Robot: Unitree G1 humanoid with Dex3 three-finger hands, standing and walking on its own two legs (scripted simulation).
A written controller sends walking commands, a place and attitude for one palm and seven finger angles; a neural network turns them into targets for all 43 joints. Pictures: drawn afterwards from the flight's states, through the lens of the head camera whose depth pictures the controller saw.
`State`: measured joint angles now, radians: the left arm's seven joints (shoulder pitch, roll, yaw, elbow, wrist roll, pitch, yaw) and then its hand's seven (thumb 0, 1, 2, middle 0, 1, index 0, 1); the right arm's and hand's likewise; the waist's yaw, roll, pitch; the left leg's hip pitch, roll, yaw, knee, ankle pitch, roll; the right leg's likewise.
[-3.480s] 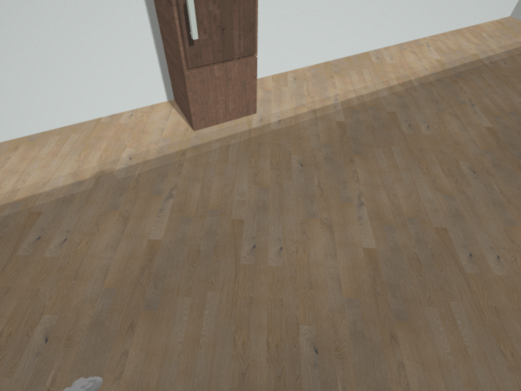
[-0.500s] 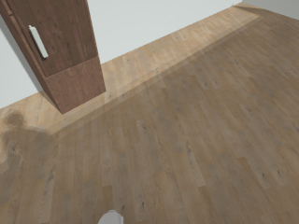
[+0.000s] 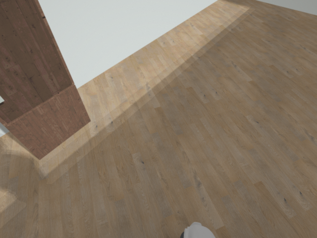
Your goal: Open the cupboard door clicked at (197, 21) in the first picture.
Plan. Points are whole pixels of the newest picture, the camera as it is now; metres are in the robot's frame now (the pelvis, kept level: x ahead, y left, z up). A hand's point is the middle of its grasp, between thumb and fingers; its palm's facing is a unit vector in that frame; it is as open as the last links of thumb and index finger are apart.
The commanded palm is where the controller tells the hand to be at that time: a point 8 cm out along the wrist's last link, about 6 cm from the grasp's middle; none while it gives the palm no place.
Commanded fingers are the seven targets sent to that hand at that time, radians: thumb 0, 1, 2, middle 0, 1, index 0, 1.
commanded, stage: walk to a spot facing it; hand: left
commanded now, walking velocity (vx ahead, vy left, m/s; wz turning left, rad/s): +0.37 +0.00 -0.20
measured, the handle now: out of the picture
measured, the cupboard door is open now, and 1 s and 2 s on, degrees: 0 0 0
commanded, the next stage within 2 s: turn to face it in 0.44 s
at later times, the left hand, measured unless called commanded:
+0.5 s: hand (114, 220) +0.20 +0.14 -0.17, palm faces +0.08 -0.98 -0.17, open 7.3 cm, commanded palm none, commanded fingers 0.00 0.90 0.90 -0.20 -0.30 -0.20 -0.30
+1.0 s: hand (115, 143) +0.46 +0.18 -0.15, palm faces +0.19 -0.95 -0.27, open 7.3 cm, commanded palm none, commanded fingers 0.00 0.90 0.90 -0.20 -0.30 -0.20 -0.30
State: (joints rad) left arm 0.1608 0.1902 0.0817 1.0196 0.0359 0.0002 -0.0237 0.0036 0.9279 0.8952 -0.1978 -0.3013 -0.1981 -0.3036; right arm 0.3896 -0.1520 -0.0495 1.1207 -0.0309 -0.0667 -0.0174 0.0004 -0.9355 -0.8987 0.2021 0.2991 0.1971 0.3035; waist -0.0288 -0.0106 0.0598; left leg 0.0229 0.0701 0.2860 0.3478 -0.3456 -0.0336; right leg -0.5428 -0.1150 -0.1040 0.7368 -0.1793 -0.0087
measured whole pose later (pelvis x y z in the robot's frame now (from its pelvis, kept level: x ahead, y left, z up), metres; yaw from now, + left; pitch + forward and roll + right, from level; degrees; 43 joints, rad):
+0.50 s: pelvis +0.23 -0.02 +0.00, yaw +0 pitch -1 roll -1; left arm 0.36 0.15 0.04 1.12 0.03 -0.07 0.01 0.00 0.92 0.89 -0.20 -0.30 -0.20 -0.30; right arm 0.15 -0.19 -0.06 1.02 -0.02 -0.02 0.02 0.01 -0.93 -0.90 0.20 0.30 0.19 0.30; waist 0.03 0.01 0.03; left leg -0.50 0.14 0.12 0.71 -0.19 -0.02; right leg -0.03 0.01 -0.17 0.37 -0.33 -0.03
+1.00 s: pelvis +0.36 -0.03 -0.01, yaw +11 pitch -1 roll +1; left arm 0.12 0.17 0.06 0.90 0.02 -0.01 0.02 0.00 0.91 0.89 -0.20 -0.30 -0.20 -0.30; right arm 0.26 -0.20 -0.08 1.01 -0.02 0.04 0.00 0.01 -0.92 -0.90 0.20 0.30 0.20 0.30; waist -0.05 0.04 0.05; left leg -0.36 0.00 0.00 0.68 -0.34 0.00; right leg -0.32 -0.05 -0.09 0.60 -0.24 0.01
